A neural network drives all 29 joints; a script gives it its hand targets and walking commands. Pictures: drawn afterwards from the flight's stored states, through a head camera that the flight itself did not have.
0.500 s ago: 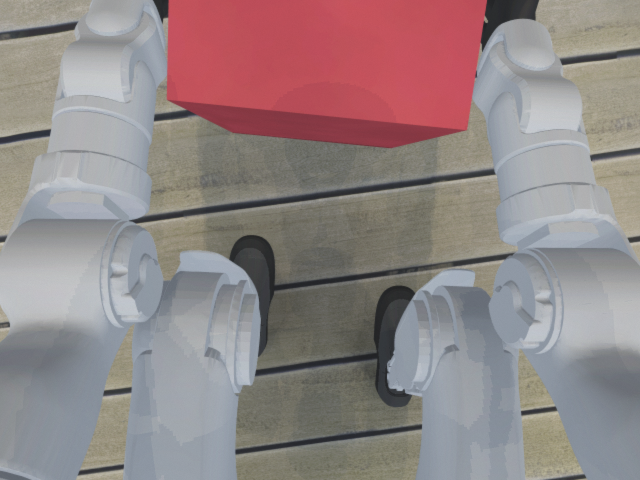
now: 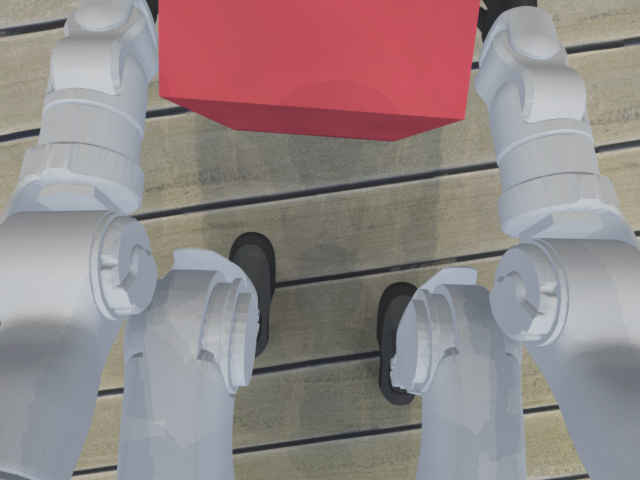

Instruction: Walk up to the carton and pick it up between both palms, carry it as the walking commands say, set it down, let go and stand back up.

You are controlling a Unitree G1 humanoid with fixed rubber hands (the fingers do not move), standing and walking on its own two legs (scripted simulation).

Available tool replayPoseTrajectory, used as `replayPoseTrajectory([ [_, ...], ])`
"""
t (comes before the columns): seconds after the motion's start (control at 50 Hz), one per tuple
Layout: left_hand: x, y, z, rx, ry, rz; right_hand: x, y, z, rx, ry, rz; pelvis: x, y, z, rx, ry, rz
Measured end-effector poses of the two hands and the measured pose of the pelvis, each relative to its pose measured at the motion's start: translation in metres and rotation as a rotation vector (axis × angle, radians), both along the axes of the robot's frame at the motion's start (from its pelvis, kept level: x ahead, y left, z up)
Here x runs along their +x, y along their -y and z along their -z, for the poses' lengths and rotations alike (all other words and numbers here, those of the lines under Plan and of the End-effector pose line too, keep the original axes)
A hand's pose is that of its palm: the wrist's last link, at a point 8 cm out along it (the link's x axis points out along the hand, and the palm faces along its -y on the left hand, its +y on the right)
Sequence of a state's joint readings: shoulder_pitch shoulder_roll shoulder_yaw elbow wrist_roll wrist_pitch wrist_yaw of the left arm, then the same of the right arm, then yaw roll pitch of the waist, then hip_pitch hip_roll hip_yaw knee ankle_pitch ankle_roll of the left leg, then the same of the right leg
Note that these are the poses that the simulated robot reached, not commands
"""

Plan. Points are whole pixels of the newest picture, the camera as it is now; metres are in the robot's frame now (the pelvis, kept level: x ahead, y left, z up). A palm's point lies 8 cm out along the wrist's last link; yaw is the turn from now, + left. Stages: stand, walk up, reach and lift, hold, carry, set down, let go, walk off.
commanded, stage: set down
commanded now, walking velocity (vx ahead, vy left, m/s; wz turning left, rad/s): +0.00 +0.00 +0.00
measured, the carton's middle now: (320, 24) +0.55 +0.07 -0.23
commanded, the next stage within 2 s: none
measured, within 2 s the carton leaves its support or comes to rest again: neither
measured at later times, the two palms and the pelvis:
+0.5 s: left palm out of the picture +0.54 +0.24 -0.15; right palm (507, 13) +0.56 -0.10 -0.15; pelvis +0.00 +0.00 +0.00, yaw +0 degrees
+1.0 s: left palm out of the picture +0.54 +0.25 -0.16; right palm (528, 8) +0.57 -0.12 -0.16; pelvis +0.00 +0.00 +0.01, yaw +0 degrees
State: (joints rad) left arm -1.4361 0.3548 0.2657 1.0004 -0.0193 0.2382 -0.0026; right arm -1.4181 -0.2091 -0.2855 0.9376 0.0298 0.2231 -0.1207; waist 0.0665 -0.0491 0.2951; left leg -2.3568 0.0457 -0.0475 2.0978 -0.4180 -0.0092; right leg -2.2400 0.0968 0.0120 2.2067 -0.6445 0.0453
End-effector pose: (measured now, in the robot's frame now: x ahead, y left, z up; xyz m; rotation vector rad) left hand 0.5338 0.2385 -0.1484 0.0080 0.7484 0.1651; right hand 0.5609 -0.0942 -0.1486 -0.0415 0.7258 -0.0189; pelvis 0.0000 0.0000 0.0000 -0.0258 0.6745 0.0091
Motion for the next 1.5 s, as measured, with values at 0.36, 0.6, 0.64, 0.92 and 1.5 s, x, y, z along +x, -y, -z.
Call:
replayPoseTrajectory([
  [0.36,0.001,-0.002,0.002,-0.024,0.007,0.013,0.000,0.001,0.002,0.015,0.016,-0.011,-0.004,0.002,0.001,0.004,0.042,0.005],
  [0.6,0.001,-0.003,0.003,-0.030,0.020,0.009,0.002,0.002,0.001,0.002,0.020,-0.022,-0.003,0.002,0.000,-0.003,0.068,-0.002],
  [0.64,0.001,-0.003,0.003,-0.029,0.026,0.006,0.002,0.002,0.001,-0.005,0.020,-0.027,-0.003,0.002,-0.001,-0.004,0.075,-0.004],
  [0.92,0.006,-0.008,0.013,0.021,0.038,-0.059,0.010,0.013,0.004,-0.065,0.021,-0.016,0.002,-0.002,-0.007,-0.019,0.058,-0.015],
  [1.5,0.011,-0.038,-0.075,0.049,0.108,-0.083,0.019,0.032,-0.078,-0.065,0.095,0.003,0.011,-0.001,-0.046,-0.013,-0.039,-0.021],
])
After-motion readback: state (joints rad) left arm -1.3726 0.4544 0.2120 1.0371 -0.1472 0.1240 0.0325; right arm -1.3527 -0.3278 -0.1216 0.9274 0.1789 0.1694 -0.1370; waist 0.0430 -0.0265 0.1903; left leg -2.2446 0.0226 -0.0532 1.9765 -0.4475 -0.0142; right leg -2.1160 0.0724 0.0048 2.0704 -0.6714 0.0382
